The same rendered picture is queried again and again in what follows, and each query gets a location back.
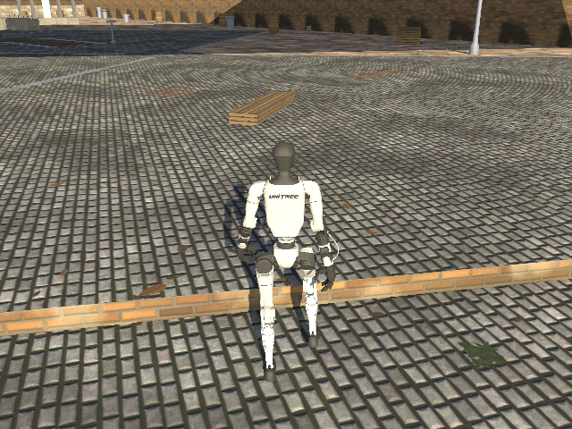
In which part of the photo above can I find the right robot upper arm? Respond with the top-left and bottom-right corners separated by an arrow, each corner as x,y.
303,180 -> 324,231

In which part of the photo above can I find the right robot shin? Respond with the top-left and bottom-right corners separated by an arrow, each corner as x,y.
305,279 -> 318,336

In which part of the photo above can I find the humanoid robot torso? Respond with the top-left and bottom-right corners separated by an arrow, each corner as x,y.
264,176 -> 306,268

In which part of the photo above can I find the left robot upper arm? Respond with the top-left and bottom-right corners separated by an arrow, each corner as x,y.
243,181 -> 266,229

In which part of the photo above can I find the robot right hand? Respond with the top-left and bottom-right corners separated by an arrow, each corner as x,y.
315,265 -> 336,292

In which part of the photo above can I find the robot left forearm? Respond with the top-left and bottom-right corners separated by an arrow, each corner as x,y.
237,215 -> 252,248

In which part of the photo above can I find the robot left hand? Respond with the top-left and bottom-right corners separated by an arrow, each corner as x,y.
236,245 -> 257,263

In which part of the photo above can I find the robot right forearm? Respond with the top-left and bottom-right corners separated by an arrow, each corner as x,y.
315,218 -> 333,266

